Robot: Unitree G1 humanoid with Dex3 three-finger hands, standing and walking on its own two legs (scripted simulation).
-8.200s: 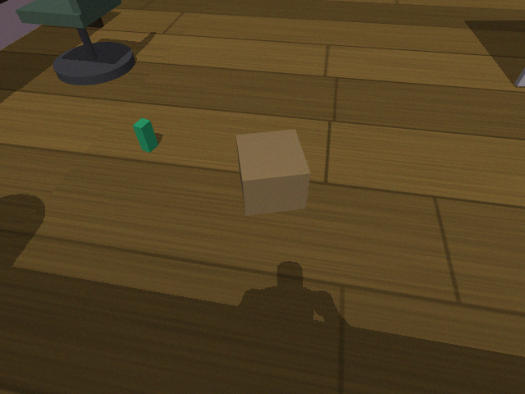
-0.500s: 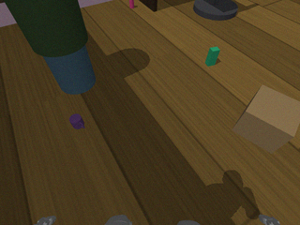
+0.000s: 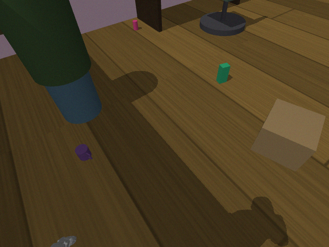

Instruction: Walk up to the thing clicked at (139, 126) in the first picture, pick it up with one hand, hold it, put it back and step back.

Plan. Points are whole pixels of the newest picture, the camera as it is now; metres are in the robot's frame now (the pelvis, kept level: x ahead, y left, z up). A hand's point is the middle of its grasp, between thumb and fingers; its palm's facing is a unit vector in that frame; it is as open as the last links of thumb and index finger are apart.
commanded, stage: walk up
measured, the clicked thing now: (223, 73) +1.67 -0.48 -0.68
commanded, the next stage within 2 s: stand in 0.12 s
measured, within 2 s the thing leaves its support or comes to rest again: neither
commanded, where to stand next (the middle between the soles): +0.05 +0.03 m, yaw +1 degrees
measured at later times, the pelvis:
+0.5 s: pelvis +0.00 +0.01 +0.01, yaw +1 degrees
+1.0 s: pelvis +0.00 +0.01 +0.01, yaw +2 degrees
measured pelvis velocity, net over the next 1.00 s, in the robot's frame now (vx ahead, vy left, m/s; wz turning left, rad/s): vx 0.00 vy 0.01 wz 0.03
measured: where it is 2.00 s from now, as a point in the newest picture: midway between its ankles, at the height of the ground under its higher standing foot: outside the picture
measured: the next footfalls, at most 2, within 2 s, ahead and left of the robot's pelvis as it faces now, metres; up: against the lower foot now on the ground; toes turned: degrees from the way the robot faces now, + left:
none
